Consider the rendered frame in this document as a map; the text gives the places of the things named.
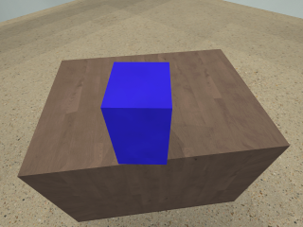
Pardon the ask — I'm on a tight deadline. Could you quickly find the carton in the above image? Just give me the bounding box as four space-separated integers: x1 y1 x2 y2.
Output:
100 61 172 165

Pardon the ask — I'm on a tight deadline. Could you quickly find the pedestal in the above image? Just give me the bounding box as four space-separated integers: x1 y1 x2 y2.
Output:
17 49 290 222

